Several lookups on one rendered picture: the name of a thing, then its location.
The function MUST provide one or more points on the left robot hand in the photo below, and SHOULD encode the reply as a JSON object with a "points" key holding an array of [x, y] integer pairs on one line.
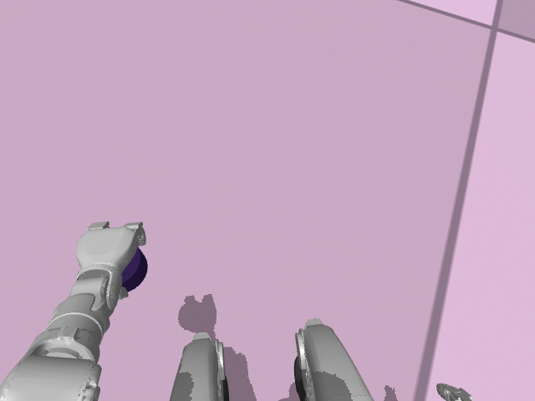
{"points": [[114, 246]]}

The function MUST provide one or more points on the left robot arm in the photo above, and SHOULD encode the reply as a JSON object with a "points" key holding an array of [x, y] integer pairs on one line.
{"points": [[61, 364]]}

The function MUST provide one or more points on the right robot hand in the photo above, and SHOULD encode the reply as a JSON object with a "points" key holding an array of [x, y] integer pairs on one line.
{"points": [[450, 393]]}

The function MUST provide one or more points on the tin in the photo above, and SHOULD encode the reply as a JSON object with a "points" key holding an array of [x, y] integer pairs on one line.
{"points": [[134, 274]]}

